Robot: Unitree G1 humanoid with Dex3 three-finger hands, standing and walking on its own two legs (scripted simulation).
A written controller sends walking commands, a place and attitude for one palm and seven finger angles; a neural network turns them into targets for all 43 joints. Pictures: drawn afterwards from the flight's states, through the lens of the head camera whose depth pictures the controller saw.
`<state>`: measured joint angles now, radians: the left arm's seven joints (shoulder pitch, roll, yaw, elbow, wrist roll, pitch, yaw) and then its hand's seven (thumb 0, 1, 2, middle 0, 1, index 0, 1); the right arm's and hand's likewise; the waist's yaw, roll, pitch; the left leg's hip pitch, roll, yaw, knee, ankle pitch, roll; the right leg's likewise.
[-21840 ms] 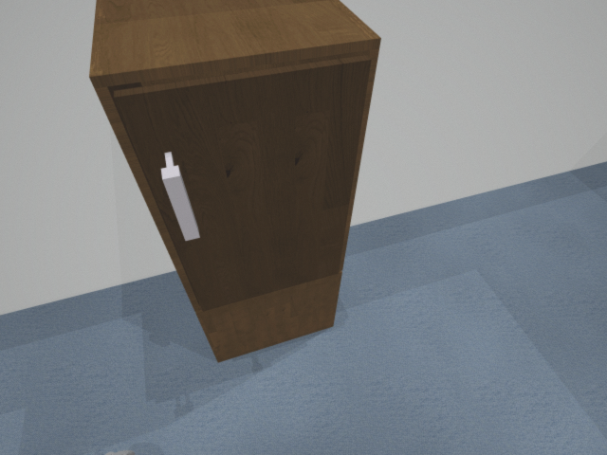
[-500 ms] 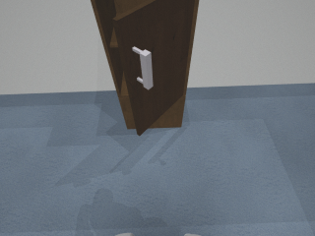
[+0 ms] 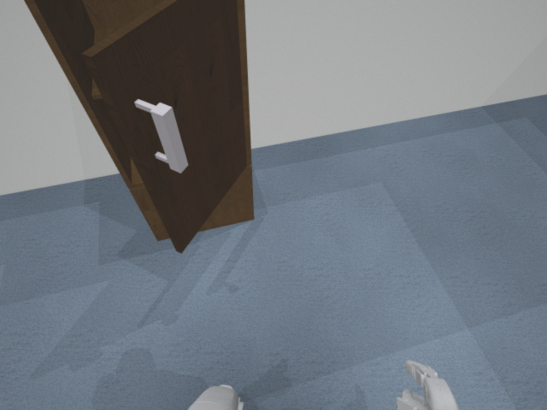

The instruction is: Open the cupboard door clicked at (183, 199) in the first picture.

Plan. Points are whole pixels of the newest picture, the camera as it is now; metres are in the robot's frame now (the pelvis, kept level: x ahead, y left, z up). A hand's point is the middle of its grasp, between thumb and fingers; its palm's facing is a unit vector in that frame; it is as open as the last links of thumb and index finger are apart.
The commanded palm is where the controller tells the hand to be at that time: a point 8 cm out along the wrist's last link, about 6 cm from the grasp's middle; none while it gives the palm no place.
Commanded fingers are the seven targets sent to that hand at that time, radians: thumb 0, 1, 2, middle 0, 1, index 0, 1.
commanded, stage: walk to a spot facing it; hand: left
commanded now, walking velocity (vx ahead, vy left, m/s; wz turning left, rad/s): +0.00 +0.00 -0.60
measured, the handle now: (161, 136) +0.52 +0.27 +0.04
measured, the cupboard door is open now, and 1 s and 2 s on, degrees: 47 47 47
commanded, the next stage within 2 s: none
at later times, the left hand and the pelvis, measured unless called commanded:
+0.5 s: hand (190, 364) +0.19 +0.17 -0.17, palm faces -0.35 -0.90 -0.27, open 7.4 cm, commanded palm none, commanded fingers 0.00 0.90 0.90 -0.20 -0.30 -0.20 -0.30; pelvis +0.01 +0.00 -0.02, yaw -20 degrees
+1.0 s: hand (233, 330) +0.25 +0.10 -0.17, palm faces -0.58 -0.80 -0.14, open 7.4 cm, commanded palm none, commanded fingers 0.00 0.90 0.90 -0.20 -0.30 -0.20 -0.30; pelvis +0.07 -0.01 +0.00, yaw -37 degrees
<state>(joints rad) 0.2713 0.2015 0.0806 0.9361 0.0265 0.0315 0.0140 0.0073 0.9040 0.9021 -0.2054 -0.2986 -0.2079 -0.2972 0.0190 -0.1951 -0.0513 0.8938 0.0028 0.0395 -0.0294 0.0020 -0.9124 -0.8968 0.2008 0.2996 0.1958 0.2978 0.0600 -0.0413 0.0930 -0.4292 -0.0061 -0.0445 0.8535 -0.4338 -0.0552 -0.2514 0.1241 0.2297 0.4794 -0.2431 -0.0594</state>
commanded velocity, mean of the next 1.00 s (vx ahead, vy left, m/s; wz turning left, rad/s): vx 0.11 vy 0.00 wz -0.60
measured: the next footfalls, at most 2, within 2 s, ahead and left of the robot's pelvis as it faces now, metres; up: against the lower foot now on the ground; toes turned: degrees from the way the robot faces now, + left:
left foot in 0.08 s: +0.05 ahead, +0.15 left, +0.00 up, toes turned -6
right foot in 0.46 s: +0.02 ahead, -0.12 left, +0.00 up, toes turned -22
